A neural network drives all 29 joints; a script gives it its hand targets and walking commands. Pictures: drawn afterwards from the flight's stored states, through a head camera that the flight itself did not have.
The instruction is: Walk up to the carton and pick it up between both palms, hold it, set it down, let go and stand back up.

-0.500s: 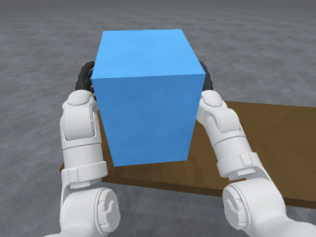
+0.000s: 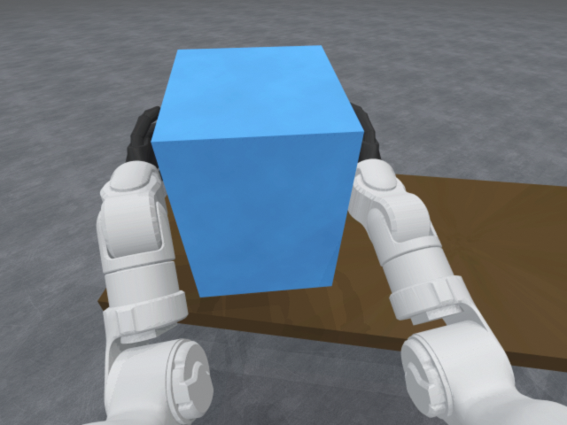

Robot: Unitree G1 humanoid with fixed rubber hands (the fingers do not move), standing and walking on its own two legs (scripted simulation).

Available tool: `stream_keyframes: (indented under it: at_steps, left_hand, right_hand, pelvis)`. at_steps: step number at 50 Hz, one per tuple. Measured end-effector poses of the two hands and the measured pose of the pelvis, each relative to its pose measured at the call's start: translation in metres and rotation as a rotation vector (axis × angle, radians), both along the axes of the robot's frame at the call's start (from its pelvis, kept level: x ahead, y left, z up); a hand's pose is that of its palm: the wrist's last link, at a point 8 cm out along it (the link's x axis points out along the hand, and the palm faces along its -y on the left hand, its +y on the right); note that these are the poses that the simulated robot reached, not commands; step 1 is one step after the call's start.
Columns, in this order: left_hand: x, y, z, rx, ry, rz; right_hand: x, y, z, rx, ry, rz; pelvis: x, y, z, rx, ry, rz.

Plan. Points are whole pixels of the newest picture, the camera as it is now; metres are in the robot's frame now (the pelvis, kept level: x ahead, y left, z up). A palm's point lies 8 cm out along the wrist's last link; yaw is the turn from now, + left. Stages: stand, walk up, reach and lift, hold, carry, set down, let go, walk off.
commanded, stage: hold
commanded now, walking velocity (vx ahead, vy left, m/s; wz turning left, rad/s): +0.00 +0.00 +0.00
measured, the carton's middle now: (259, 174) +0.38 +0.01 +0.22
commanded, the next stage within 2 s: none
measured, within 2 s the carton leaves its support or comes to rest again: neither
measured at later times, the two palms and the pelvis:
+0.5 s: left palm (146, 171) +0.37 +0.15 +0.25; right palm (362, 166) +0.37 -0.12 +0.23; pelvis +0.01 +0.01 +0.00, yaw -1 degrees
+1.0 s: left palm (145, 170) +0.37 +0.15 +0.25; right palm (363, 165) +0.37 -0.12 +0.23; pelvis +0.00 +0.01 +0.00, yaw -1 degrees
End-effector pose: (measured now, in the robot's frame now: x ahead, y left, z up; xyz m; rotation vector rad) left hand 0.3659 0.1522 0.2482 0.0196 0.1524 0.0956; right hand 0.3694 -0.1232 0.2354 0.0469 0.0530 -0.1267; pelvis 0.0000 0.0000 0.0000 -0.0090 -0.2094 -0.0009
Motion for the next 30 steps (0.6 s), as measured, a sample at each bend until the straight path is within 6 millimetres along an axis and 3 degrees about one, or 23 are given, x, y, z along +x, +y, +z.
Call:
stream_keyframes:
  at_steps: [30]
  left_hand:
    - [0.0008, -0.0009, -0.0026, 0.018, -0.005, -0.008]
  right_hand:
    - [-0.0012, -0.0006, -0.0044, 0.001, -0.004, -0.007]
  pelvis:
    - [0.0050, 0.0085, -0.0001, -0.004, -0.008, -0.018]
